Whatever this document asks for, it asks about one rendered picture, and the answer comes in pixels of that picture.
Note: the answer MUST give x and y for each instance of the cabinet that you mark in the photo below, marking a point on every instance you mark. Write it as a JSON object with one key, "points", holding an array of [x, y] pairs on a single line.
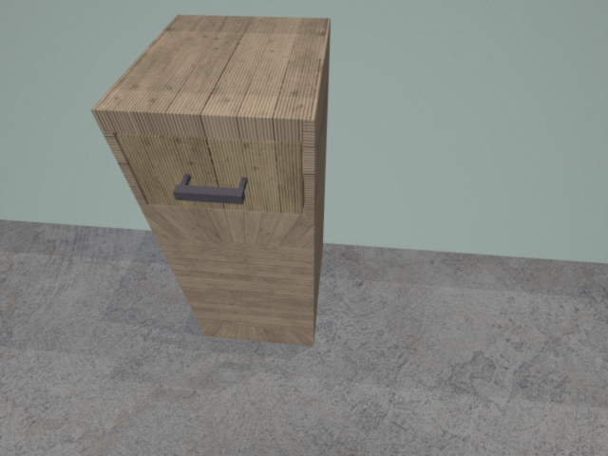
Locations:
{"points": [[246, 275]]}

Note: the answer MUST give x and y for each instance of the handle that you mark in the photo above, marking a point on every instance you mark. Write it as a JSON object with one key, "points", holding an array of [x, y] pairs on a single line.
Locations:
{"points": [[183, 191]]}

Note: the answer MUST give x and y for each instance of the drawer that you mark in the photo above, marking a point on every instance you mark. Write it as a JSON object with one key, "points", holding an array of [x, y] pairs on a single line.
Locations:
{"points": [[274, 170]]}

